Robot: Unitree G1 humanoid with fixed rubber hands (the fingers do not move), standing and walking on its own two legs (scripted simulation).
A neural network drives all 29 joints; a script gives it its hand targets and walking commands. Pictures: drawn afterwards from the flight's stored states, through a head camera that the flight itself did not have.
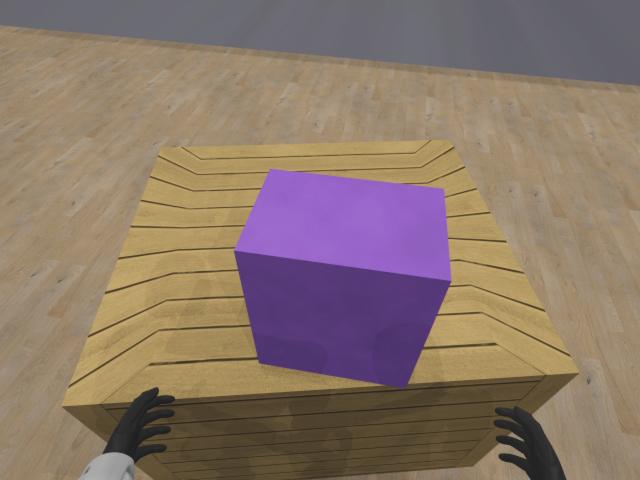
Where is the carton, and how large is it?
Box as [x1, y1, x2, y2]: [234, 169, 450, 388]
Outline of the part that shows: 270,169 234,249 259,363 405,388 450,282 450,268 443,189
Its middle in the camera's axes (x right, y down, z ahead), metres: +0.03 +0.07 +0.61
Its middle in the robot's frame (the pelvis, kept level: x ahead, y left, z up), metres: +0.39 -0.03 -0.01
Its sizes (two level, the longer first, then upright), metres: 0.254 0.167 0.294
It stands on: a pedestal, 0.62 m high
